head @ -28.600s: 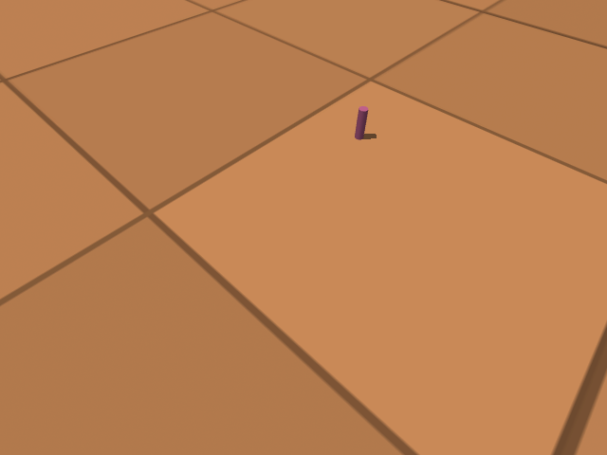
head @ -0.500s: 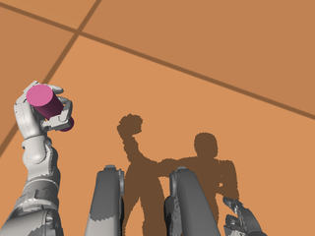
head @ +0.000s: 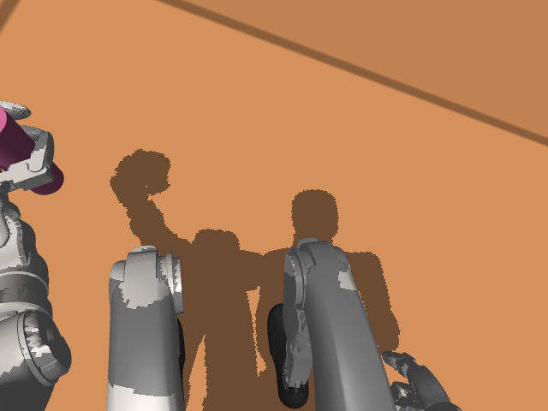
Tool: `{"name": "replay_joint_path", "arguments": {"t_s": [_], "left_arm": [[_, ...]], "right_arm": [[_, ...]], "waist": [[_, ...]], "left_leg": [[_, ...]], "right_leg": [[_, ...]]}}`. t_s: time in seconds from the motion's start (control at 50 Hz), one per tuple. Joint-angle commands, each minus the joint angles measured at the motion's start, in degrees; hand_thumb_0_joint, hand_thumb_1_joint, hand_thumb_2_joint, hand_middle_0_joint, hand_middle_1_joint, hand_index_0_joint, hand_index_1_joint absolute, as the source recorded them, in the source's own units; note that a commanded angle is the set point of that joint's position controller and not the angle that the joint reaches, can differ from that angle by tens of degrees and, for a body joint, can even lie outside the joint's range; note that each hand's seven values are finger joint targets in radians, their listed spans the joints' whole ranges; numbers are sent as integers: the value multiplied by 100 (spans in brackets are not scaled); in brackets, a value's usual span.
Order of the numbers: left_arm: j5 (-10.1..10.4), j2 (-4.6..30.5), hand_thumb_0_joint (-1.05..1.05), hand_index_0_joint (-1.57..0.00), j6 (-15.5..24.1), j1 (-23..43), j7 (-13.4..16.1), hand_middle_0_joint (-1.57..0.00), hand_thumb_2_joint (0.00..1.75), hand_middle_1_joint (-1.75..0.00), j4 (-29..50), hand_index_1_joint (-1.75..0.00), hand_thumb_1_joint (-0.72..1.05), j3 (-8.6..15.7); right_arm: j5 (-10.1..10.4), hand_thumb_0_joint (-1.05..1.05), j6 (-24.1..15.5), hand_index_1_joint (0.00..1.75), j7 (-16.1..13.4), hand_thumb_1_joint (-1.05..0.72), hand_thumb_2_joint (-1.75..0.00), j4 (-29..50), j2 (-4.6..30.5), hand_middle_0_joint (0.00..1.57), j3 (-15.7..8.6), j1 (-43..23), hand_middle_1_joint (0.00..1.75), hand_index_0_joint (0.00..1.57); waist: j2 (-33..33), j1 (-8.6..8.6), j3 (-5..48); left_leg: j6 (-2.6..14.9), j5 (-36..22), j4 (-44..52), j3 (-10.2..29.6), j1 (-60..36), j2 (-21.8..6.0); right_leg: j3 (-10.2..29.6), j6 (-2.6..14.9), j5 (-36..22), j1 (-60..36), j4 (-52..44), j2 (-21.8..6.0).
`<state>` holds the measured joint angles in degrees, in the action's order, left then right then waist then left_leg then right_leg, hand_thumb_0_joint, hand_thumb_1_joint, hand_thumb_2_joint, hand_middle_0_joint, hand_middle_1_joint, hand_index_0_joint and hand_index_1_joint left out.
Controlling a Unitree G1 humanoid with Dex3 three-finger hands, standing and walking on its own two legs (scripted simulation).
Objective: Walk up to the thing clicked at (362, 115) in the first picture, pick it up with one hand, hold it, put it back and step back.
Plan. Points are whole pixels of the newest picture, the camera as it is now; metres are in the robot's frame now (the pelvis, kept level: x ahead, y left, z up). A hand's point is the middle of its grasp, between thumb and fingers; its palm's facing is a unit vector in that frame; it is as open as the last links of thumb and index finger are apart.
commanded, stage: crouch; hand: left
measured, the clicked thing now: (18, 155) +0.44 +0.31 -0.07
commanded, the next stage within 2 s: lower in 0.66 s
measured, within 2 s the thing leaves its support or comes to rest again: neither
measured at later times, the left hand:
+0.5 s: hand (41, 162) +0.46 +0.31 -0.13, palm faces +0.39 -0.92 -0.04, open 6.6 cm
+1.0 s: hand (55, 172) +0.46 +0.31 -0.19, palm faces +0.42 -0.91 -0.03, open 6.6 cm
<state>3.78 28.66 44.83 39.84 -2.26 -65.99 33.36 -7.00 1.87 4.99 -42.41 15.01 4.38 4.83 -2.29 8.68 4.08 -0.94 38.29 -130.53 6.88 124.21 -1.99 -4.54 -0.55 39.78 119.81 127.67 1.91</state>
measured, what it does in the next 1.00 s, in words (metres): lowers itself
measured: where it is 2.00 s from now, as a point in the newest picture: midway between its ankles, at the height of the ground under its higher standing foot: (230, 379)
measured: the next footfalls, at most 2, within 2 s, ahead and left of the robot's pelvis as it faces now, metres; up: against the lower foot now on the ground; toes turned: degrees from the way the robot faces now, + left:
none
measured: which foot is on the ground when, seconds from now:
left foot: down 0.00-1.00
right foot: down 0.00-1.00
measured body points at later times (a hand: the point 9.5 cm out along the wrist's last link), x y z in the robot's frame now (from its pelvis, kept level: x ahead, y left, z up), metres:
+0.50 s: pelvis +0.00 +0.00 -0.05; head +0.23 +0.09 +0.32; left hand +0.43 +0.35 -0.13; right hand +0.10 -0.27 -0.15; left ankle +0.09 +0.13 -0.34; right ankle +0.10 -0.12 -0.34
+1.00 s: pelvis +0.00 +0.01 -0.07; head +0.24 +0.11 +0.29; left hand +0.43 +0.35 -0.18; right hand +0.10 -0.27 -0.16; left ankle +0.09 +0.13 -0.34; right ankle +0.10 -0.12 -0.34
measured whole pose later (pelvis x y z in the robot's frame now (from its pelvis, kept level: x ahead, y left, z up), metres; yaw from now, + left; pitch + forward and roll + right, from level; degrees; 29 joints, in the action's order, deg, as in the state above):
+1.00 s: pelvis +0.00 +0.01 -0.07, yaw -6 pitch +23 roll -11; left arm 5.6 40.4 47.8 39.3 -4.5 -72.0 38.6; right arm -12.8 4.2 6.7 -37.9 19.3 15.6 -1.3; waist -7.4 12.2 -8.5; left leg -1.1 39.7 -146.5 13.9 131.1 -1.7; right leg -9.8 -2.0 39.1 124.3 138.9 3.8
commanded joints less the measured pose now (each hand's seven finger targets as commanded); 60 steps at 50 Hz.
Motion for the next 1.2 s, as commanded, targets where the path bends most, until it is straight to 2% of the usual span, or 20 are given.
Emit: {"name": "replay_joint_path", "arguments": {"t_s": [0.0, 0.04, 0.06, 0.08, 0.1, 0.18, 0.28, 0.32, 0.34, 0.38, 0.46, 0.48, 0.56, 0.74, 0.78, 0.84, 0.92, 0.94, 1.1, 1.18], "left_arm": [[118, 1750, 0, -129, 507, 1608, -186, -126, 120, -134, 893, -132, 39, 274], [196, 1670, 0, -129, 463, 1545, -280, -127, 119, -133, 766, -131, 38, 239], [241, 1617, 0, -131, 457, 1629, -320, -128, 121, -136, 852, -134, 38, 243], [281, 1679, 0, -132, 440, 1533, -339, -128, 121, -136, 809, -133, 40, 319], [276, 1897, 0, -132, 439, 1552, -350, -128, 120, -135, 911, -133, 39, 406], [220, 1985, 0, -132, 466, 1704, -384, -128, 123, -138, 1070, -135, 44, 395], [234, 2330, 0, -131, 565, 1826, -332, -128, 123, -136, 1423, -134, 46, 553], [207, 2148, 0, -132, 566, 1811, -348, -129, 124, -138, 1347, -135, 48, 400], [192, 2309, 0, -134, 574, 1799, -337, -131, 124, -138, 1416, -136, 47, 506], [176, 2185, 0, -134, 567, 1809, -353, -131, 125, -139, 1322, -137, 48, 355], [188, 2216, 0, -139, 513, 1444, -336, -135, 128, -143, 1046, -141, 47, 475], [213, 2090, 0, -140, 519, 1456, -350, -137, 128, -144, 1005, -142, 49, 370], [305, 2211, 0, -144, 541, 1351, -354, -140, 133, -149, 991, -146, 50, 515], [229, 2622, 0, -144, 664, 1493, -256, -141, 131, -147, 1211, -144, 56, 685], [235, 2469, 0, -142, 668, 1469, -262, -141, 126, -144, 1083, -143, 50, 568], [243, 2465, 0, -142, 655, 1238, -220, -140, 126, -144, 553, -143, 48, 577], [290, 2553, 0, -144, 807, 1386, -228, -141, 126, -144, 480, -142, 51, 549], [272, 2720, 0, -145, 841, 1316, -227, -143, 127, -145, 508, -144, 51, 663], [246, 3337, 0, -145, 1151, 1355, -122, -143, 128, -145, 494, -144, 49, 998], [158, 3356, 0, -144, 1215, 1348, -119, -142, 128, -145, 321, -144, 50, 851]], "right_arm": [[-70, 0, -69, 30, -112, -89, -90, 251, 1417, 20, -290, 730, 30, 20], [-80, 0, -49, 30, -112, -89, -90, 258, 1416, 20, -219, 688, 30, 20], [-104, 0, -45, 30, -98, -89, -90, 283, 1471, 20, -179, 717, 30, 20], [-111, 0, -37, 30, -101, -89, -90, 284, 1494, 20, -154, 686, 30, 20], [-129, 0, -21, 30, -98, -89, -90, 296, 1514, 20, -127, 702, 30, 20], [-191, 0, 14, 30, -74, -88, -90, 318, 1563, 20, -49, 638, 30, 20], [-283, 0, 84, 30, -63, -89, -90, 308, 1630, 20, 27, 652, 30, 20], [-324, 0, 89, 30, -56, -89, -90, 304, 1648, 20, 47, 621, 30, 20], [-334, 0, 94, 30, -59, -89, -90, 277, 1686, 20, 51, 601, 30, 20], [-376, 0, 110, 30, -52, -89, -90, 265, 1695, 20, 87, 578, 30, 20], [-402, 0, 155, 30, -28, -89, -90, 340, 1777, 20, 163, 500, 30, 20], [-410, 0, 163, 30, -16, -89, -90, 342, 1808, 20, 167, 474, 30, 20], [-428, 0, 170, 30, 5, -88, -90, 407, 1846, 20, 247, 405, 30, 20], [-515, 0, 212, 30, 42, -89, -90, 465, 1947, 20, 352, 337, 30, 20], [-549, 0, 227, 30, 41, -90, -90, 462, 1966, 20, 383, 323, 30, 20], [-566, 0, 218, 30, 53, -90, -90, 479, 1998, 20, 504, 253, 30, 20], [-621, 0, 224, 30, 63, -90, -90, 553, 2072, 20, 654, 126, 30, 20], [-641, 0, 212, 30, 65, -90, -90, 553, 2095, 20, 657, 108, 30, 20], [-808, 0, 226, 30, 71, -90, -90, 634, 2270, 20, 871, -134, 30, 20], [-891, 0, 207, 30, 73, -91, -90, 644, 2316, 20, 975, -224, 30, 20]], "waist": [[1420, -60, 3605], [1266, -42, 3482], [1338, 76, 3503], [1342, 1, 3500], [1415, -44, 3569], [1511, 63, 3476], [1804, 33, 3755], [1846, 133, 3610], [1988, 69, 3564], [2089, 164, 3502], [1852, 149, 3094], [1868, 192, 3055], [1709, 211, 3044], [1986, 253, 3045], [1951, 370, 2941], [1643, 439, 2587], [1656, 538, 2576], [1650, 462, 2641], [2117, 484, 2529], [2211, 660, 2326]], "left_leg": [[126, -420, 1340, -302, -2463, 38], [148, -412, 1154, -308, -2245, 29], [132, -569, 1105, -232, -2330, 20], [124, -656, 1059, -215, -2343, 22], [123, -672, 990, -233, -2274, 19], [113, -670, 832, -135, -2236, -11], [85, -848, 641, -91, -2318, -37], [78, -845, 581, -66, -2315, -46], [54, -855, 595, -44, -2370, -51], [46, -924, 505, -20, -2421, -62], [50, -706, 485, 27, -2130, -50], [40, -680, 465, 63, -2148, -54], [69, -786, 307, 93, -1990, -50], [46, -839, 197, 154, -2069, -89], [46, -761, 138, 165, -2003, -92], [76, -680, 21, 183, -1673, -104], [56, -800, -32, 297, -1798, -126], [55, -858, -70, 293, -1875, -138], [-10, -795, -112, 383, -2069, -202], [-20, -863, -167, 428, -2059, -235]], "right_leg": [[-288, 250, -747, -1683, -1196, 136], [-293, 240, -731, -1648, -1129, 175], [-354, 238, -899, -1626, -1028, 165], [-373, 239, -952, -1593, -978, 176], [-360, 234, -968, -1708, -935, 179], [-440, 228, -1014, -1566, -748, 204], [-453, 221, -1173, -1707, -595, 232], [-484, 231, -1194, -1558, -528, 232], [-502, 253, -1182, -1436, -463, 235], [-528, 251, -1248, -1385, -423, 242], [-634, 239, -1099, -1293, -396, 238], [-664, 244, -1077, -1204, -351, 248], [-703, 215, -1186, -1362, -276, 260], [-724, 220, -1270, -1375, -152, 272], [-748, 207, -1235, -1370, -174, 278], [-788, 188, -1191, -1379, -170, 306], [-888, 175, -1278, -1440, -86, 318], [-874, 173, -1319, -1463, -83, 329], [-971, 189, -1264, -1461, 66, 359], [-1009, 186, -1383, -1475, 94, 369]]}}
